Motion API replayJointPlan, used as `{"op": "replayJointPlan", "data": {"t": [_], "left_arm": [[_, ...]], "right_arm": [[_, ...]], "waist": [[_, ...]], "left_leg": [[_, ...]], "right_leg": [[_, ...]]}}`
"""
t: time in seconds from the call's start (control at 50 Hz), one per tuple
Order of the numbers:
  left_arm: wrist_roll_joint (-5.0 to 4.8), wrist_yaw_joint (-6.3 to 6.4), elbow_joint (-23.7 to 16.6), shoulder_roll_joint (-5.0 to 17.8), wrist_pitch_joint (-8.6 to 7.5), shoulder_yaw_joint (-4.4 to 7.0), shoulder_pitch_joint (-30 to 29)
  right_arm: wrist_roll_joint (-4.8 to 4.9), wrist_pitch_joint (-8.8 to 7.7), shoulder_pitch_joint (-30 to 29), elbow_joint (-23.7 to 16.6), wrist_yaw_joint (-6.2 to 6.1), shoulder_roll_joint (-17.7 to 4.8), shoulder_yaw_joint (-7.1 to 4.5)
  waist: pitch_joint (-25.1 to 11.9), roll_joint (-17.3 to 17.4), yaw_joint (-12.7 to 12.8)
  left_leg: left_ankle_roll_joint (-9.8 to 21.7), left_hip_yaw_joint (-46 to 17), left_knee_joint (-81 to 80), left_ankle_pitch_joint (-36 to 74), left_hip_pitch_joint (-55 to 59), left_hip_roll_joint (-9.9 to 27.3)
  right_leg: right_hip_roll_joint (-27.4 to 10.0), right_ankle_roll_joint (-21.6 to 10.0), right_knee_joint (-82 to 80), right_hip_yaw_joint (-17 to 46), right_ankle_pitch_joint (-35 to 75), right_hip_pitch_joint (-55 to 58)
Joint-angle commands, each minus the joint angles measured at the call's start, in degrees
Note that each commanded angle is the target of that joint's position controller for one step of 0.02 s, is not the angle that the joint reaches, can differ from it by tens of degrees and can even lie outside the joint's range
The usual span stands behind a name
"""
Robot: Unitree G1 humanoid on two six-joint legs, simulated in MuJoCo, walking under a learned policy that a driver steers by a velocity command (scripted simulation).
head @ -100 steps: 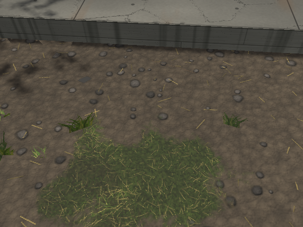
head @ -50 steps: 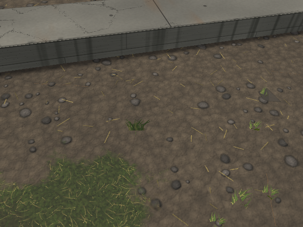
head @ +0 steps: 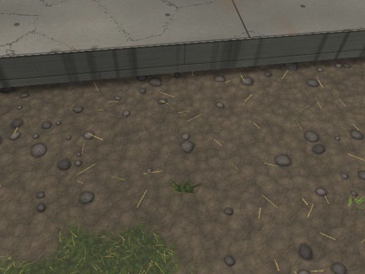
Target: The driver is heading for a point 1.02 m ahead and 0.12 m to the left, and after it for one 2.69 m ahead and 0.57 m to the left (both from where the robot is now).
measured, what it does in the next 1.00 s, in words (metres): steps on the spot, turning left: right foot, then left foot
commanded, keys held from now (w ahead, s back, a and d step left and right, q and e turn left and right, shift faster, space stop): q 0.34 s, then no key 0.48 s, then w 0.18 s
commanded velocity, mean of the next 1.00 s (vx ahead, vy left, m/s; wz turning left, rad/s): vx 0.04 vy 0.00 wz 0.30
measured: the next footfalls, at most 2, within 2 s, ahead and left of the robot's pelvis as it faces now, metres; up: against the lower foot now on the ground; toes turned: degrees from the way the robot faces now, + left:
right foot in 0.26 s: +0.04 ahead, -0.13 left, +0.00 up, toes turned +13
left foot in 0.68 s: -0.03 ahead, +0.07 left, +0.00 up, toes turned +15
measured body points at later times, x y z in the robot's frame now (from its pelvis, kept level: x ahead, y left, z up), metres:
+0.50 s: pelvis -0.01 -0.05 +0.01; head +0.02 -0.07 +0.46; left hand +0.01 +0.24 -0.10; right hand +0.15 -0.29 -0.14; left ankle -0.07 +0.08 -0.67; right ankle +0.01 -0.14 -0.74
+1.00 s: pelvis -0.01 -0.03 +0.01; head -0.01 -0.03 +0.46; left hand -0.06 +0.23 -0.14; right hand +0.12 -0.26 -0.14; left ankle -0.07 +0.06 -0.74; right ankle +0.01 -0.13 -0.72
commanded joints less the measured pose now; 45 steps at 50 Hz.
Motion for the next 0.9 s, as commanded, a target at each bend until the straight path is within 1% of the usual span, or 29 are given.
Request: {"op": "replayJointPlan", "data": {"t": [0.02, 0.1, 0.16, 0.2, 0.24, 0.26, 0.28, 0.3, 0.32, 0.34, 0.36, 0.38, 0.4, 0.48, 0.58, 0.62, 0.64, 0.66, 0.68, 0.7, 0.72, 0.74, 0.76, 0.8, 0.82, 0.84, 0.86, 0.88, 0.9], "left_arm": [[-0.37, 0.27, -2.13, 3.31, 0.53, 0.78, 3.72], [-0.79, 0.56, -4.14, 3.99, 0.91, 0.72, 0.67], [-1.17, 0.68, -4.94, 4.4, 0.47, 0.71, 0.98], [-1.53, 0.88, -4.94, 4.49, -0.11, 0.71, 3.44], [-1.5, 1.23, -4.06, 4.87, -0.93, 0.89, 8.64], [-0.62, 1.74, -4.45, 9.39, -1.29, 1.89, 8.93], [0.02, 1.8, -6.94, 15.38, -1.26, 3.03, 4.04], [0.89, 1.41, -7.57, 12.98, -1.13, 2.52, 1.41], [0.63, 1.24, -8.55, 8.94, -1.3, 1.41, -1.13], [0.3, 1.09, -9.03, 7.03, -1.41, 0.88, -3.29], [0.08, 1.04, -9.46, 6.59, -1.58, 0.69, -3.56], [0.05, 0.98, -9.58, 6.58, -1.7, 0.64, -2.53], [0.07, 0.74, -9.04, 6.71, -1.77, 0.69, -0.43], [-0.02, 0.32, -6.49, 8.13, -2.18, 1.19, 6.25], [0.37, -0.82, -5.3, 9.81, -1.88, 1.47, 5.64], [0.18, -1.07, -4.42, 10.13, -1.41, 1.55, 5.23], [-0.1, -1.08, -3.92, 10.02, -1.09, 1.51, 4.62], [-0.19, -1.05, -3.43, 9.14, -1.11, 1.27, 5.36], [-0.35, -1.33, -4.33, 6.46, -1.36, 0.52, 6.8], [-1.26, -0.93, -4.25, 2.59, -0.97, -0.6, 6.93], [-0.69, -0.4, -2.99, 5.1, -0.26, -0.14, 5.76], [-0.66, -0.43, -2.46, 5.49, 0.01, 0.06, 5.06], [-0.69, -0.64, -1.68, 5.22, 0.0, -0.03, 5.1], [-0.28, -1.03, -0.12, 5.53, -0.39, -0.14, 6.3], [-0.2, -1.09, 0.66, 5.69, -0.71, -0.3, 6.19], [-0.17, -1.35, 1.76, 5.79, -0.85, -0.37, 7.06], [0.18, -1.55, 2.46, 5.54, -0.86, -0.28, 7.09], [0.48, -1.71, 2.42, 5.52, -0.75, -0.13, 6.29], [0.84, -1.9, 1.97, 5.43, -0.57, -0.01, 4.98]], "right_arm": [[-0.13, -0.29, 0.94, -2.99, 0.08, -8.26, -2.1], [-0.46, 0.42, 1.29, -3.45, 0.36, -9.77, -2.91], [-0.61, 0.97, -0.43, -4.17, 0.8, -10.35, -3.36], [-0.47, 1.35, -2.16, -4.57, 1.12, -10.45, -3.55], [0.33, 1.78, -4.56, -5.33, 1.15, -9.93, -3.51], [0.8, 1.71, -3.09, -6.04, 1.03, -6.96, -2.8], [1.46, 1.41, -2.69, -7.23, 0.71, -4.69, -2.45], [-0.84, 1.25, -2.66, -6.07, 0.5, -9.2, -3.26], [-0.79, 1.27, -1.25, -5.08, 0.87, -9.44, -3.67], [-0.91, 1.54, 0.65, -4.04, 1.19, -8.77, -3.7], [-1.1, 1.9, 1.82, -3.42, 1.55, -8.38, -3.68], [-1.1, 2.2, 2.64, -2.96, 1.92, -7.97, -3.51], [-0.9, 2.4, 1.78, -3.09, 2.13, -7.71, -3.3], [-0.23, 2.74, -2.71, -4.42, 1.99, -6.14, -2.1], [0.84, 2.73, -4.28, -4.49, 1.2, -5.15, -0.62], [1.07, 2.33, -2.53, -3.59, 0.72, -4.88, -0.28], [0.94, 1.87, -0.67, -2.66, 0.46, -4.42, 0.02], [0.34, 1.15, -0.21, -2.24, 0.07, -5.62, 0.01], [-0.93, 0.16, 0.88, -2.33, -0.45, -9.19, -0.28], [-0.12, -0.15, -2.78, -2.12, -0.46, -10.78, -0.12], [-0.05, -0.58, -3.95, -2.09, -0.27, -7.45, 0.79], [-0.15, -0.95, -5.2, -1.85, -0.28, -6.14, 1.43], [-0.3, -0.97, -6.3, -1.38, -0.57, -5.97, 1.74], [0.39, -1.21, -5.73, -0.18, -1.01, -6.81, 1.75], [0.54, -1.26, -4.23, 0.58, -0.88, -6.53, 1.85], [0.7, -1.15, -2.43, 1.68, -0.75, -6.46, 1.82], [0.67, -0.74, -1.65, 2.54, -0.73, -7.74, 1.25], [0.49, -0.21, -0.44, 3.07, -0.68, -8.95, 0.63], [0.27, 0.17, 0.96, 3.44, -0.53, -10.1, 0.08]], "waist": [[-6.98, 5.93, 0.75], [-7.24, 8.21, -0.71], [-7.2, 9.14, -0.63], [-7.23, 9.61, 0.47], [-6.67, 8.37, 3.52], [-5.99, -0.18, 2.29], [-4.39, -13.64, 1.05], [-3.01, -6.96, 0.31], [-2.78, -3.57, -1.57], [-1.99, -2.55, -3.04], [-2.77, -4.37, -3.18], [-3.11, -6.26, -2.51], [-3.39, -6.35, -1.38], [-4.45, -6.93, 2.15], [-5.58, -9.55, 2.92], [-5.7, -9.22, 1.72], [-5.55, -7.71, 0.16], [-6.05, -5.23, -0.01], [-9.04, 3.59, 1.19], [-5.73, 11.7, 2.74], [-4.75, 9.56, 1.48], [-3.41, 9.12, 1.84], [-2.77, 9.05, 2.39], [-3.63, 9.46, 2.82], [-4.04, 8.39, 1.97], [-4.42, 7.06, 1.45], [-2.39, 6.65, 1.05], [0.4, 7.43, 0.43], [3.51, 8.17, -0.38]], "left_leg": [[9.98, -16.5, -9.13, 13.91, 6.4, 13.32], [9.12, -20.79, -10.46, 2.65, 5.4, 12.96], [7.85, -23.61, -10.64, 0.72, 3.84, 12.4], [6.32, -25.49, -10.01, 1.35, 2.44, 11.76], [1.98, -24.64, -7.71, -4.72, -2.73, 8.43], [-1.64, -19.6, -0.24, -14.44, -8.34, 3.44], [-4.0, -5.58, 14.53, -20.79, -17.3, -6.75], [-4.42, -5.59, 25.72, -22.1, -14.46, -1.86], [-4.26, -5.96, 31.11, -19.28, -11.5, -1.36], [-4.64, -5.27, 35.28, -15.93, -11.3, -0.89], [-5.12, -4.93, 38.0, -13.76, -11.91, -0.91], [-5.9, -4.32, 39.57, -13.67, -12.78, -1.2], [-6.57, -4.04, 39.15, -13.73, -13.35, -1.29], [-8.0, -3.97, 29.27, -15.24, -13.71, -0.63], [-6.2, 1.05, 12.8, -18.1, -0.77, 0.44], [-4.96, 2.22, 3.3, -13.05, 3.97, 0.66], [-4.22, 2.48, -6.59, -4.69, 8.76, 1.18], [-3.44, -1.17, -13.18, 3.12, 15.49, 3.81], [-2.0, -12.28, -14.36, 9.34, 23.46, 13.88], [3.96, -16.88, -10.97, 24.13, 15.19, 21.08], [6.09, -16.02, -10.4, 22.39, 13.46, 20.47], [5.48, -14.56, -10.63, 19.69, 12.83, 18.72], [3.96, -12.52, -10.55, 17.2, 12.46, 16.33], [1.02, -9.72, -9.96, 15.02, 11.84, 12.81], [-0.08, -9.62, -10.48, 10.72, 10.56, 11.64], [-0.29, -9.58, -12.63, -1.07, 10.26, 10.31], [0.72, -10.41, -13.68, -14.31, 10.06, 9.63], [2.29, -12.72, -14.98, -25.8, 8.78, 10.34], [4.28, -16.25, -17.16, -34.04, 8.02, 12.72]], "right_leg": [[0.0, 1.54, -3.55, 0.78, 1.19, -1.54], [0.58, 1.52, -10.15, 1.48, 2.04, 0.31], [1.68, 0.9, -15.73, 1.55, 1.86, 4.3], [2.68, -0.12, -22.53, 1.53, 2.35, 8.94], [2.27, -1.68, -37.62, 1.62, 8.53, 18.25], [-7.57, -3.79, -46.59, 11.64, 2.91, 21.98], [-22.35, -9.87, -51.56, 28.68, 0.91, 20.38], [-24.33, -13.45, -49.09, 25.83, 10.01, 12.84], [-20.93, -13.2, -47.13, 20.73, 16.7, 10.5], [-17.05, -11.51, -45.59, 14.45, 21.06, 10.39], [-14.37, -10.42, -44.48, 10.85, 23.78, 12.49], [-13.18, -10.62, -43.15, 8.46, 29.65, 14.46], [-12.89, -11.08, -42.05, 7.28, 34.01, 16.49], [-14.72, -12.84, -39.43, 7.49, 41.81, 25.26], [-14.77, -12.93, -37.08, 6.29, 44.98, 21.85], [-14.61, -12.17, -35.13, 6.56, 46.44, 20.92], [-13.91, -10.31, -33.69, 5.85, 44.87, 19.05], [-13.17, -7.27, -32.63, 5.51, 39.35, 14.92], [-9.95, -4.04, -27.18, 2.36, 26.26, 8.52], [-4.16, -1.95, -31.17, -1.62, 6.4, 8.48], [-4.58, -1.65, -28.96, -0.51, 2.03, 11.27], [-3.8, -1.67, -29.98, -0.24, 3.82, 11.02], [-3.78, -1.48, -32.48, 0.03, 7.51, 12.37], [-4.65, -0.86, -37.81, 0.32, 18.34, 16.8], [-5.5, -0.48, -38.77, 0.98, 20.56, 18.95], [-5.11, -0.37, -37.99, 0.46, 16.78, 19.09], [-3.38, -0.71, -35.14, -1.57, 10.25, 16.66], [-1.56, -1.32, -31.6, -3.56, 3.96, 12.52], [-0.52, -1.88, -28.14, -4.82, 0.62, 7.32]]}}
Velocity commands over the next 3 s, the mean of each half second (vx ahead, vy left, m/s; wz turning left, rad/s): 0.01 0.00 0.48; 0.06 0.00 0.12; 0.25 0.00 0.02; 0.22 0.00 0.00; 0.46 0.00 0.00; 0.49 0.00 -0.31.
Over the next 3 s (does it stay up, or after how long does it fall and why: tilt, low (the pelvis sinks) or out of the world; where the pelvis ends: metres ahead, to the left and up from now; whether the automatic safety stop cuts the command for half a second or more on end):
stays up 0.73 0.16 -0.02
